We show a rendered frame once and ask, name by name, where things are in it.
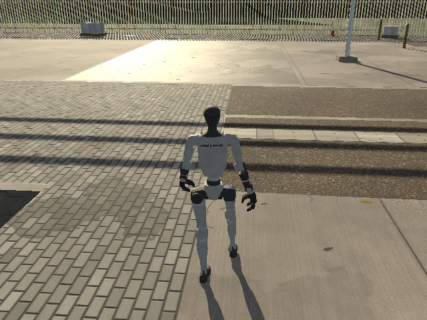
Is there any robot left forearm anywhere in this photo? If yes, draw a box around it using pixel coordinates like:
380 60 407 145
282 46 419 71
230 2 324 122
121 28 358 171
179 161 189 182

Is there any robot left shin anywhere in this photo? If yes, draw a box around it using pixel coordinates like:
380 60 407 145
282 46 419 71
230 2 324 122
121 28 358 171
195 228 208 274

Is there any left robot upper arm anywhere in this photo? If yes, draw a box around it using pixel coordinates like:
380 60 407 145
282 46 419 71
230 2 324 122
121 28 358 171
181 134 199 170

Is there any left robot hand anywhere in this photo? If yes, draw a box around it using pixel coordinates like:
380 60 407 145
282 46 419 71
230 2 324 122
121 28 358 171
179 179 195 192

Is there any right robot upper arm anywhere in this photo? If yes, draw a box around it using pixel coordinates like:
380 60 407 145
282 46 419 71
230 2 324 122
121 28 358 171
226 134 245 172

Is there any robot right forearm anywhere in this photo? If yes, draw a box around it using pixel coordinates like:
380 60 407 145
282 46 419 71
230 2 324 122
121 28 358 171
238 162 254 195

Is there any right robot hand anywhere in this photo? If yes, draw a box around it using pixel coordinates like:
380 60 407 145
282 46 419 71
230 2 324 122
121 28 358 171
242 192 257 211

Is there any robot left thigh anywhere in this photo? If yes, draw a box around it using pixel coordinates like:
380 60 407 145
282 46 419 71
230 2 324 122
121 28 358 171
191 187 208 240

